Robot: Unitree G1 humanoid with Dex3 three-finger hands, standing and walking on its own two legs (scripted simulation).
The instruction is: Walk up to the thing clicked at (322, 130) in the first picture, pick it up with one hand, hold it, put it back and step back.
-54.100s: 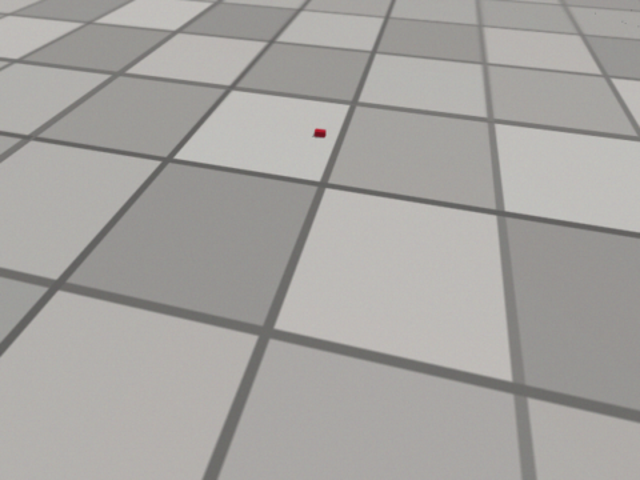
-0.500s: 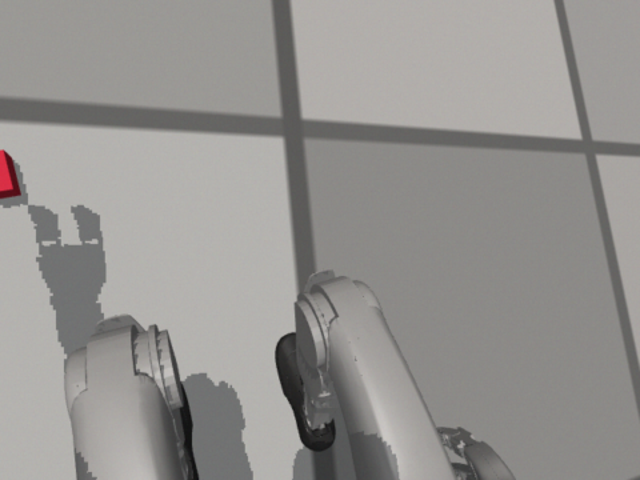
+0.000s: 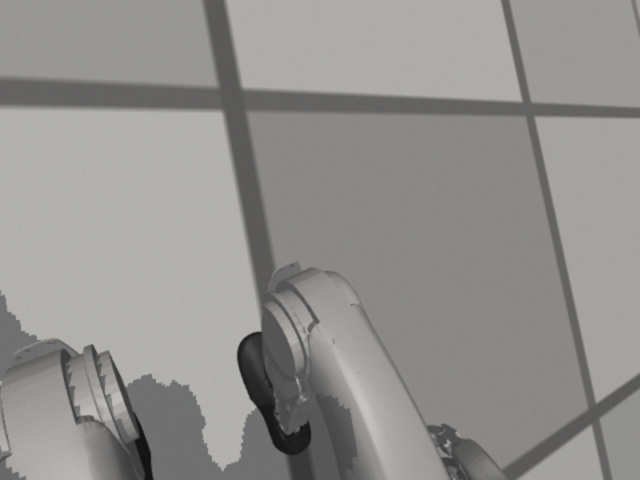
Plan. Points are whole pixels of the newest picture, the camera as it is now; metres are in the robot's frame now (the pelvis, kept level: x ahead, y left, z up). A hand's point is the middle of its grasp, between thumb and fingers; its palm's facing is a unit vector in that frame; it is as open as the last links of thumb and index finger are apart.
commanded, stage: approach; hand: left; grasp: from above
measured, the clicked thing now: out of the picture +0.51 +0.36 -0.31
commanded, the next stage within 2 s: rest palm in 0.18 s
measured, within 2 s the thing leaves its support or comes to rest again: neither
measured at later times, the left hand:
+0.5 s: hand out of the picture +0.44 +0.33 -0.21, palm faces -0.56 -0.11 -0.82, open 14.1 cm
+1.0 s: hand out of the picture +0.48 +0.35 -0.23, palm faces -0.47 -0.06 -0.88, open 14.2 cm
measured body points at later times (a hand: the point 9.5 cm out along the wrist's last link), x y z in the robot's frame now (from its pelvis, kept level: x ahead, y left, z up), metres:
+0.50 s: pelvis -0.02 +0.00 +0.00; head +0.25 +0.14 +0.33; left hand +0.47 +0.33 -0.16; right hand +0.04 -0.27 -0.05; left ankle +0.06 +0.12 -0.29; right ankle +0.10 -0.11 -0.29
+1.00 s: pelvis -0.01 +0.00 -0.02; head +0.27 +0.12 +0.31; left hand +0.50 +0.35 -0.18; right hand +0.07 -0.26 -0.09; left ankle +0.06 +0.12 -0.29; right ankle +0.10 -0.11 -0.29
